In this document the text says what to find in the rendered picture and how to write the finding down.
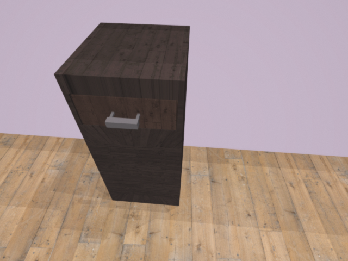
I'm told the cabinet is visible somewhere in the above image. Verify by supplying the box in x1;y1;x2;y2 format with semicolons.
54;23;190;206

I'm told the handle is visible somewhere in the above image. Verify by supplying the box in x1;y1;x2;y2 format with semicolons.
105;112;140;129

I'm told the drawer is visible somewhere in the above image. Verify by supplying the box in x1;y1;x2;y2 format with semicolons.
71;94;178;130

